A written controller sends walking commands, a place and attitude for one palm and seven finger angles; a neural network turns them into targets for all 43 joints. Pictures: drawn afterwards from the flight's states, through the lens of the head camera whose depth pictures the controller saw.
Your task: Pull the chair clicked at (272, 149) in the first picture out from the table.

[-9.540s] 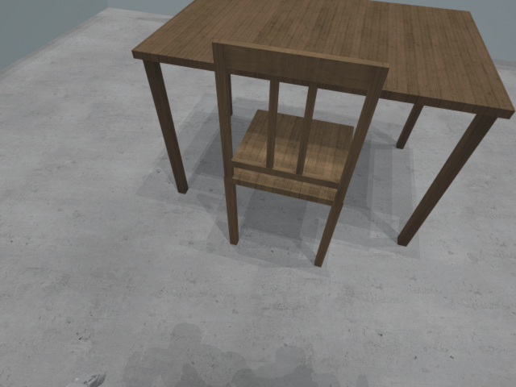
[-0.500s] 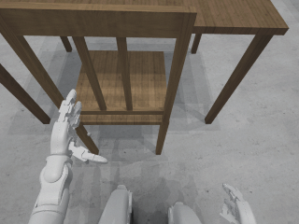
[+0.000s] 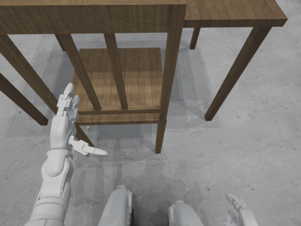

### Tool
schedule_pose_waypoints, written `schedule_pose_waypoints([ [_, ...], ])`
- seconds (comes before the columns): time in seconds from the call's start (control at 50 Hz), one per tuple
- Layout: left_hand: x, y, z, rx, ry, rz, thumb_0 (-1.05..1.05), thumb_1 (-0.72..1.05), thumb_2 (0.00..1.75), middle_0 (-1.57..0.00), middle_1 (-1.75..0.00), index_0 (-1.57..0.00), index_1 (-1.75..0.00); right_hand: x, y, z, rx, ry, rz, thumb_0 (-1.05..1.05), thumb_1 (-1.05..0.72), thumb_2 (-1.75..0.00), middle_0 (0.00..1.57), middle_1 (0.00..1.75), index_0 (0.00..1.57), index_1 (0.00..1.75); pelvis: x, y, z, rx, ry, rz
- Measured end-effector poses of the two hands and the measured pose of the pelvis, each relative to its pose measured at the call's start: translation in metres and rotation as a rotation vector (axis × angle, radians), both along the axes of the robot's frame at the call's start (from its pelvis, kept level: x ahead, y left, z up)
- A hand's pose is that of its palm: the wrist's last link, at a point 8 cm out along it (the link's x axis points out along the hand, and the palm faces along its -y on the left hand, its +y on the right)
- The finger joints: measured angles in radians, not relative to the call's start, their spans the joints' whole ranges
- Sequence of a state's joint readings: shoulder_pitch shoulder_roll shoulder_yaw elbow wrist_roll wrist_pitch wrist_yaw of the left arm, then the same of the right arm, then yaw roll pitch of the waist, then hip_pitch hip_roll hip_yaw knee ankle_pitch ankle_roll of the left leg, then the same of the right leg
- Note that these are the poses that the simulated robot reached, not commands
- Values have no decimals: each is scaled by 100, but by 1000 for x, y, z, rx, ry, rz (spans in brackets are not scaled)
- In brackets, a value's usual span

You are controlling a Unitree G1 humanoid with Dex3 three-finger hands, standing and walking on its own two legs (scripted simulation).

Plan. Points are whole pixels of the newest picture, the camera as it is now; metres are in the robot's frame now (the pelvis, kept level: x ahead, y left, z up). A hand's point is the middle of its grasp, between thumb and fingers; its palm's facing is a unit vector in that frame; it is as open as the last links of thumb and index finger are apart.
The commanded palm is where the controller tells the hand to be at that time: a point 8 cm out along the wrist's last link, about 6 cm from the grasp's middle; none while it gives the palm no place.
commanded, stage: aim the fingers beside a spindle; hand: left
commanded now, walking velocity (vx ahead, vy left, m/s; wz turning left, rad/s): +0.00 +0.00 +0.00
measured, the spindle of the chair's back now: (85, 80) +0.50 +0.21 +0.04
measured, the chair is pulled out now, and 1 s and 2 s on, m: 0.00 0.00 0.00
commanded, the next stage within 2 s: none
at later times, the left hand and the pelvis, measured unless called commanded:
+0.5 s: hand (87, 130) +0.35 +0.18 +0.02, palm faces +0.05 -1.00 -0.03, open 16.9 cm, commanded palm +0.33 +0.23 +0.02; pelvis +0.00 +0.00 +0.00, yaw +0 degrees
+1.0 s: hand (87, 125) +0.36 +0.18 +0.03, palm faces +0.08 -0.99 -0.07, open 16.9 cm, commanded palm +0.33 +0.22 +0.02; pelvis +0.00 +0.01 +0.00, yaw +0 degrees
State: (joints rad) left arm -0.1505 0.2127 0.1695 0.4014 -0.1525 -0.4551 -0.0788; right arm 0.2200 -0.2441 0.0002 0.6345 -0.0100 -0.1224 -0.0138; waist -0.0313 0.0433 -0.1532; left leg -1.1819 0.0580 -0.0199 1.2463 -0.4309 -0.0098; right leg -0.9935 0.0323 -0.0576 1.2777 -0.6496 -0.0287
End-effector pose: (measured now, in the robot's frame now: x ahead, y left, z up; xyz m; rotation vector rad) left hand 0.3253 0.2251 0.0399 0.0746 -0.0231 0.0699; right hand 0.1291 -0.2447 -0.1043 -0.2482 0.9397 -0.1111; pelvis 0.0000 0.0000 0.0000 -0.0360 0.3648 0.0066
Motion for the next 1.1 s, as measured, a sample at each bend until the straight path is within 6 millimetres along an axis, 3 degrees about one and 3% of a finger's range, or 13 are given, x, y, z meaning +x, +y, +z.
schedule_pose_waypoints([
  [0.18, -2, 5, -17, -25, 44, 4, -1, -50, 30, -6, -8, -6, -8, 5, -9, -1, -24, -14, -1, 1, -90, -90, 21, 30, 20, 30, -1, -4, -4, 0, 4, 2],
  [0.32, 5, 9, -4, -17, -20, -10, -1, -50, 30, -6, -8, -6, -8, 7, -9, -1, -31, -26, -1, 1, -90, -90, 20, 30, 20, 30, -1, -3, -4, -3, 7, 1],
  [0.48, 5, 8, -20, -47, 63, -24, -1, -49, 30, -6, -8, -6, -8, 7, -3, 1, -24, -26, -7, 1, -90, -90, 20, 30, 20, 30, 1, 2, -4, -5, 17, -2],
  [0.66, 5, 11, -6, -21, -14, -6, -1, -50, 30, -6, -8, -6, -8, 7, 6, -1, -18, -17, 14, 1, -90, -90, 21, 30, 20, 30, 0, 6, -4, -11, 12, 4],
  [0.82, 11, 0, -22, -45, 59, -41, -1, -49, 30, -6, -8, -6, -8, 7, 8, -1, -19, -19, 7, 1, -90, -90, 21, 30, 20, 30, -1, 8, -5, -15, 21, 3],
  [0.98, 8, 6, -4, -8, -13, 8, -1, -49, 30, -6, -8, -6, -8, 6, 9, 0, -8, -11, 13, 1, -90, -90, 21, 30, 20, 30, 1, 7, -3, -10, 12, 1],
  [1.1, 11, 0, -19, -26, 52, -26, -1, -50, 30, -6, -8, -6, -8, 6, 5, -3, -11, -1, 11, 1, -90, -90, 21, 30, 20, 30, 0, 4, -4, -10, 19, 5],
])
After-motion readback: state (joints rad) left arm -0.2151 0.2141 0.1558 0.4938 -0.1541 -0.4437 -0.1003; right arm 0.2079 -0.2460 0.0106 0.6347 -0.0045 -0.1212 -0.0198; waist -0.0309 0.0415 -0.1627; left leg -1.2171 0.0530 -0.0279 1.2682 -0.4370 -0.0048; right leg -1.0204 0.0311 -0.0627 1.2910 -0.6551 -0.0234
